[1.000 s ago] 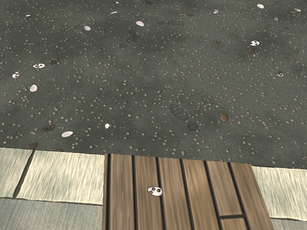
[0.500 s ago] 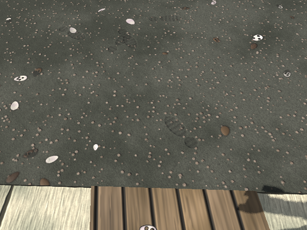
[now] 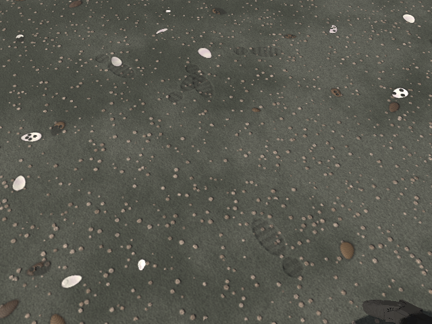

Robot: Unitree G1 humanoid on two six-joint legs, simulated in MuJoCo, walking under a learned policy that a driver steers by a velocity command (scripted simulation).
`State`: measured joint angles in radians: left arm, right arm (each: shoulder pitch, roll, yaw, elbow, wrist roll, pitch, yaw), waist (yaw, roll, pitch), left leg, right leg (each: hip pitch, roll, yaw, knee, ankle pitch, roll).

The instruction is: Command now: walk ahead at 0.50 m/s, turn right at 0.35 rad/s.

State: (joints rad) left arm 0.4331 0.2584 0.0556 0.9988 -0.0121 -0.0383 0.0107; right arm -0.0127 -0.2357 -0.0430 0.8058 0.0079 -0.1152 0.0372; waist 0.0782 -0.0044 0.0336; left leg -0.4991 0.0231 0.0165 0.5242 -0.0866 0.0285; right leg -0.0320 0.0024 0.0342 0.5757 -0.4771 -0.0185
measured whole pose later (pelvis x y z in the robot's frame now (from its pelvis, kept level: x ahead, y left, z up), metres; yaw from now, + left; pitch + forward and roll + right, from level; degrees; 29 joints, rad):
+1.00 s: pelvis +0.49 -0.13 -0.11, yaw -32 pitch +3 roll +0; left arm 0.35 0.25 0.07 0.77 -0.03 0.00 0.06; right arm 0.06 -0.19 -0.03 0.76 -0.01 -0.11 0.07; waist 0.05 0.01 -0.01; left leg -0.36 -0.08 -0.06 0.36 0.00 0.08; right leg -0.47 0.14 0.14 1.52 -0.81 -0.01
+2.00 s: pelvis +0.54 -0.15 -0.11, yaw +0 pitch +3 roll -1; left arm 0.19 0.30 0.08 0.69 0.02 0.02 0.06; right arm 0.18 -0.27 -0.05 0.63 0.00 0.04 -0.01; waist 0.02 -0.04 0.00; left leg -0.32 -0.05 -0.04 0.53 -0.27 0.05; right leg -0.64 -0.04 0.02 1.19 -0.38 0.09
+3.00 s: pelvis +0.59 -0.20 -0.12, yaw +3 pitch -1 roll +0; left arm 0.20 0.19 0.05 0.76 0.01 -0.02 0.01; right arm 0.26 -0.18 -0.07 0.82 -0.01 0.03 -0.03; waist 0.00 0.01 0.03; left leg -0.14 -0.01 -0.10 0.55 -0.38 -0.02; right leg -0.24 0.02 -0.01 0.57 -0.30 -0.02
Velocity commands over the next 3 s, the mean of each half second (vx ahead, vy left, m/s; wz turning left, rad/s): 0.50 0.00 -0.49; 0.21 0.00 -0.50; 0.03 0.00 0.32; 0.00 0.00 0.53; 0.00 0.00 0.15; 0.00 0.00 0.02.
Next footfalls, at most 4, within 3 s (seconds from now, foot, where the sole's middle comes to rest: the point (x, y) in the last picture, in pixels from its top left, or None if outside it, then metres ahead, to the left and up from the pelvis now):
0.50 right None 0.31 -0.16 -0.76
0.92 left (270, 283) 0.63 -0.12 -0.88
1.38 right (331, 318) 0.53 -0.32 -0.88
1.84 left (254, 297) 0.58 -0.06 -0.88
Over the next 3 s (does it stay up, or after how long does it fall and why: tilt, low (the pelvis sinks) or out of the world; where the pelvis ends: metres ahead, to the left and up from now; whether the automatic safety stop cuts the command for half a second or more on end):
stays up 0.59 -0.20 -0.12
